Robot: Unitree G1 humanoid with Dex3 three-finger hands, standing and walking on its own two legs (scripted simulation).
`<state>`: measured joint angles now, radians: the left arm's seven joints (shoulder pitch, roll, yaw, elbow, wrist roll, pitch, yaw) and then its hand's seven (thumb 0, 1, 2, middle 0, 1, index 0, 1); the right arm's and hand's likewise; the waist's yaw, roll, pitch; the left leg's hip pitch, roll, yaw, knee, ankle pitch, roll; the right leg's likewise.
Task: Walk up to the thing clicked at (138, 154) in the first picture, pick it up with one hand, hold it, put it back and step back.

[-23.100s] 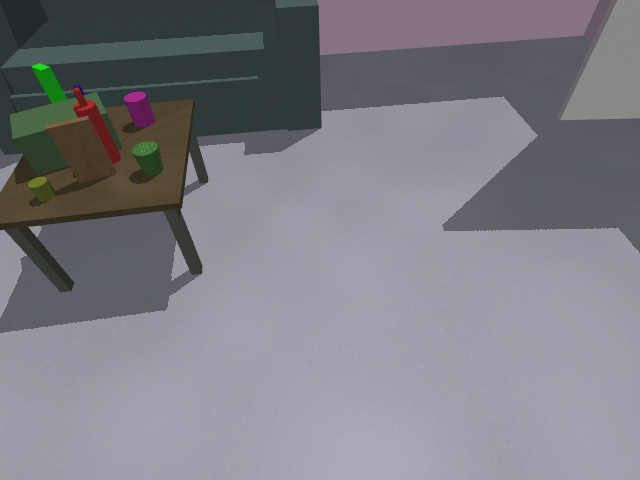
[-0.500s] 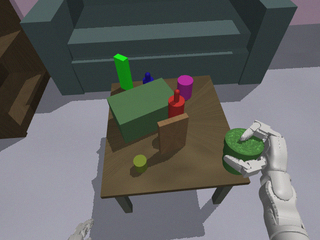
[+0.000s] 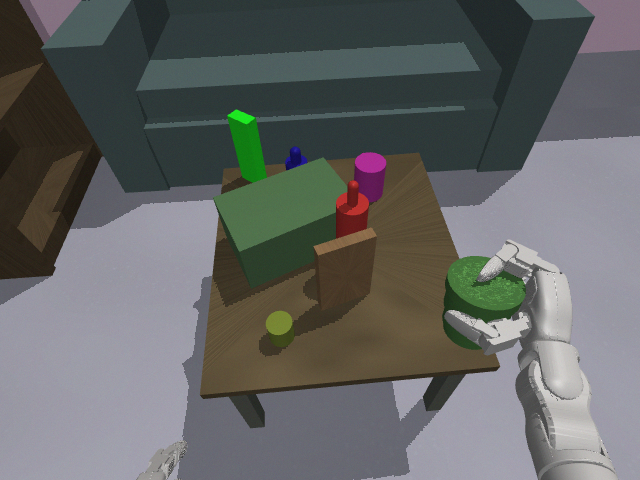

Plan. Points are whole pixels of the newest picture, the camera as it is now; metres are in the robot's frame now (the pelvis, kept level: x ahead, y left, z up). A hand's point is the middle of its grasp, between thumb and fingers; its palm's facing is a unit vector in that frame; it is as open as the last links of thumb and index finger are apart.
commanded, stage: hold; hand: right
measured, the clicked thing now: (476, 306) +0.33 -0.17 +0.03
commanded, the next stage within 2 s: crouch in 0.26 s
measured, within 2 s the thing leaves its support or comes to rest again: neither
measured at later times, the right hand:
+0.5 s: hand (483, 298) +0.33 -0.17 +0.05, palm faces +0.18 +0.98 +0.01, open 8.1 cm
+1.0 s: hand (457, 275) +0.45 -0.20 -0.08, palm faces +0.17 +0.99 +0.00, open 8.0 cm
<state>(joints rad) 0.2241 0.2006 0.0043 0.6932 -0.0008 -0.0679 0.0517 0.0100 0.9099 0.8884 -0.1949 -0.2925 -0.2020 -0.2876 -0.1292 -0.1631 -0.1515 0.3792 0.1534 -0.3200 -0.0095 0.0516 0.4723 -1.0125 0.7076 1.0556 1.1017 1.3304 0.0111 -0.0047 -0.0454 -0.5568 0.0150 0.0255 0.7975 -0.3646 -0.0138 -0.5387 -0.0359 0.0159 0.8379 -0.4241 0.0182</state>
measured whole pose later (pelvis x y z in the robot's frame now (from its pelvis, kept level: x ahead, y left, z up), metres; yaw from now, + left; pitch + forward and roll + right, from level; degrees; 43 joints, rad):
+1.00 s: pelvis -0.03 +0.00 -0.10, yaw +1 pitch +26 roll +2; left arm 0.27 0.25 -0.01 0.70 0.05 -0.04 0.00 0.01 0.90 0.90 -0.20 -0.30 -0.20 -0.30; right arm -0.72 -0.37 -0.40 1.05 0.11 -0.54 0.10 0.05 0.47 -1.01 0.70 1.06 1.12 1.36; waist 0.12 0.00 -0.14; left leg -1.26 0.01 0.02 1.31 -0.51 -0.01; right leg -1.24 -0.04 0.03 1.36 -0.58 0.02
